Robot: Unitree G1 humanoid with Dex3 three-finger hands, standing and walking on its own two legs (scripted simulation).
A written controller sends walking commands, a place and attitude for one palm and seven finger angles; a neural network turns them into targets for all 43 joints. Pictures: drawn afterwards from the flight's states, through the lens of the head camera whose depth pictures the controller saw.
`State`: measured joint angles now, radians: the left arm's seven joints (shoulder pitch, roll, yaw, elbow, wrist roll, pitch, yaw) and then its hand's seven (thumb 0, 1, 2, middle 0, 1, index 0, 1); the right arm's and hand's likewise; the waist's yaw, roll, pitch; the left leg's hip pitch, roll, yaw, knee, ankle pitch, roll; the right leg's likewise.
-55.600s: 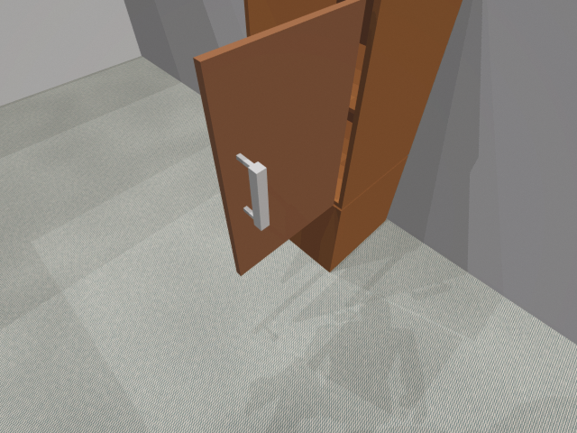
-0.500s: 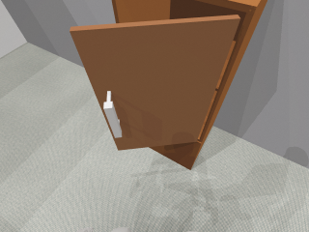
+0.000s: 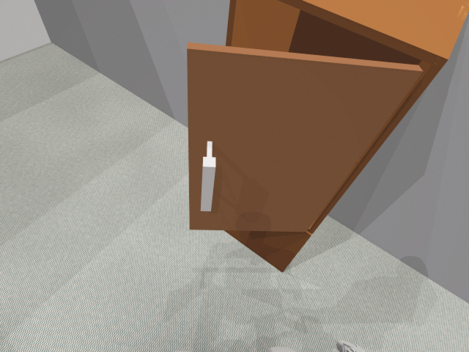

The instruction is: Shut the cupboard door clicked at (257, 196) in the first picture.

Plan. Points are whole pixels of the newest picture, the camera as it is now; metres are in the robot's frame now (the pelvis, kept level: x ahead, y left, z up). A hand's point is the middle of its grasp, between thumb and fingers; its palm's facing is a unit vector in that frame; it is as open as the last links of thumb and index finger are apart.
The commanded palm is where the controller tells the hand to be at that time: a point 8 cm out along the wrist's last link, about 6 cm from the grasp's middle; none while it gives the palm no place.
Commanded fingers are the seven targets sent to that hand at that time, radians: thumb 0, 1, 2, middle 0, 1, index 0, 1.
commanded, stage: come to a stop and stand still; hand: left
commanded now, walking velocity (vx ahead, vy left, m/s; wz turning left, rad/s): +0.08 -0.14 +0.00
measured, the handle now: (207, 178) +0.45 +0.10 -0.03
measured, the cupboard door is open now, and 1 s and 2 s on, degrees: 38 38 38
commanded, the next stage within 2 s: look again from close up in 1.04 s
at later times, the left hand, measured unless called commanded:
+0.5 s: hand out of the picture -0.09 +0.11 -0.17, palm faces +0.05 -0.98 -0.17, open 7.4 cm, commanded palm none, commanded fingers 0.00 0.90 0.90 -0.20 -0.30 -0.20 -0.30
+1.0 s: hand out of the picture -0.05 +0.16 -0.19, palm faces +0.06 -0.99 -0.15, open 7.4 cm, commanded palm none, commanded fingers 0.00 0.90 0.90 -0.20 -0.30 -0.20 -0.30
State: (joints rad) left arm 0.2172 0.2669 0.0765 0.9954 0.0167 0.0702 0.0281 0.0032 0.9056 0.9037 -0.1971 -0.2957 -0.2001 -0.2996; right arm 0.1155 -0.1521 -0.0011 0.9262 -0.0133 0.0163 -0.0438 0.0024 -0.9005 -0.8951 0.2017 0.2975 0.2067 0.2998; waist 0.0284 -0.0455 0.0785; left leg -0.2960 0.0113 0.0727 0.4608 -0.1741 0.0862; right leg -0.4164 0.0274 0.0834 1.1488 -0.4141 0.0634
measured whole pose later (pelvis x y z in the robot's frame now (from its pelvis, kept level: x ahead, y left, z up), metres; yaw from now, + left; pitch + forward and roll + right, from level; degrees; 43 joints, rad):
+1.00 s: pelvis -0.04 +0.00 +0.00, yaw +1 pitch -1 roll +0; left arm 0.28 0.16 0.01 1.14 0.01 0.01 0.04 0.00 0.90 0.90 -0.20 -0.30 -0.20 -0.30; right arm 0.20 -0.14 -0.01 1.11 -0.01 -0.01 -0.05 0.01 -0.93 -0.90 0.20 0.30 0.20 0.30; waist 0.01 -0.06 0.05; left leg -0.19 0.01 0.08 0.47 -0.26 0.01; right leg -0.05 -0.06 -0.01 0.41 -0.34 0.05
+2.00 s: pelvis -0.04 -0.04 -0.02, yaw +1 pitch +0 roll +0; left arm 0.31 0.18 0.01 1.08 0.02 0.01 0.01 0.00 0.90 0.90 -0.20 -0.30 -0.20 -0.30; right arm 0.26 -0.16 -0.01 1.08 -0.02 0.00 -0.02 0.00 -0.90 -0.90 0.20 0.30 0.20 0.30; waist 0.00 -0.03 0.02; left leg -0.29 0.07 0.04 0.60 -0.31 -0.04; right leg -0.16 0.00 -0.04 0.58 -0.42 -0.02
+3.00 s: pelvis +0.04 -0.17 -0.01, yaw +8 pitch +1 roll +0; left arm 0.21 0.18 0.03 0.97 0.02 0.01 0.03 0.00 0.91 0.90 -0.20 -0.30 -0.20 -0.30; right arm 0.20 -0.16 -0.03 0.99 -0.01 0.02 -0.02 0.00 -0.91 -0.90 0.20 0.30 0.20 0.30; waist 0.02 -0.03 0.06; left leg -0.27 -0.01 0.09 0.57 -0.33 0.00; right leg -0.35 -0.02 -0.10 0.57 -0.23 -0.04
